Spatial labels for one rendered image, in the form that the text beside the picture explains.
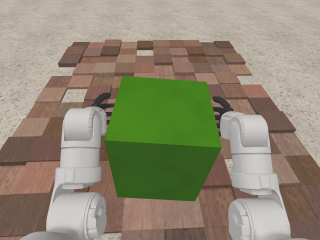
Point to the robot right upper arm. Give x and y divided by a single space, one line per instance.
258 219

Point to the robot left upper arm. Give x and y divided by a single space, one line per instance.
74 216

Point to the left robot forearm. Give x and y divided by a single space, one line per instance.
80 154

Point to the right robot forearm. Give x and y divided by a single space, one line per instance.
248 135

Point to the carton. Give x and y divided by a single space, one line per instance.
162 139

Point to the left robot hand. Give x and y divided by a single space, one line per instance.
99 100

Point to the right robot hand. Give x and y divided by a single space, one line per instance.
226 108

